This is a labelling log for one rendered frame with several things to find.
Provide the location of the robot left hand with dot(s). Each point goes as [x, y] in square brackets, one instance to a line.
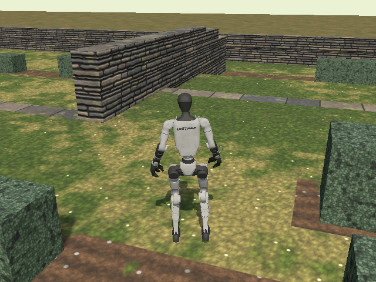
[155, 168]

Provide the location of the left robot thigh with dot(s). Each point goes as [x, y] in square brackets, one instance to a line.
[174, 179]

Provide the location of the robot right hand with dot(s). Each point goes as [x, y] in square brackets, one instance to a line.
[212, 159]

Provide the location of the left robot upper arm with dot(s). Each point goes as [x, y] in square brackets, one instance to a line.
[168, 124]

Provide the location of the humanoid robot head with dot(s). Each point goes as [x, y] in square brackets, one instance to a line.
[185, 102]

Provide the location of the right robot upper arm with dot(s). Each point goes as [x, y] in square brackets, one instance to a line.
[207, 132]

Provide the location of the robot left forearm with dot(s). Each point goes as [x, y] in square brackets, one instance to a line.
[157, 157]

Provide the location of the robot right forearm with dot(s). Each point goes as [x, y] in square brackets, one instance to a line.
[215, 151]

